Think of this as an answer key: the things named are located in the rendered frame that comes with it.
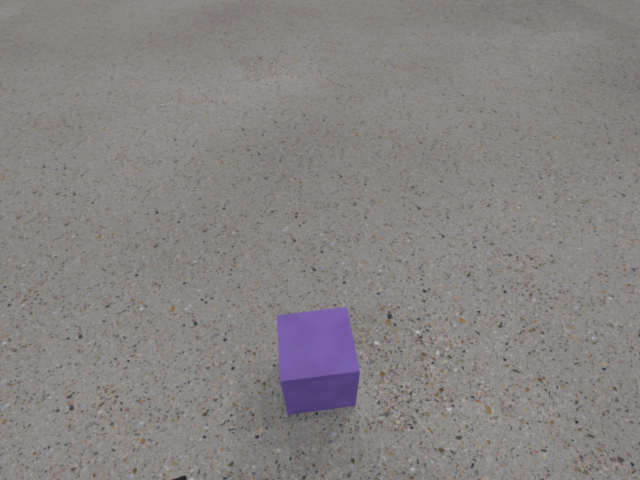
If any carton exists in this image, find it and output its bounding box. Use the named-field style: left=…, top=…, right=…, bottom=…
left=277, top=307, right=360, bottom=415

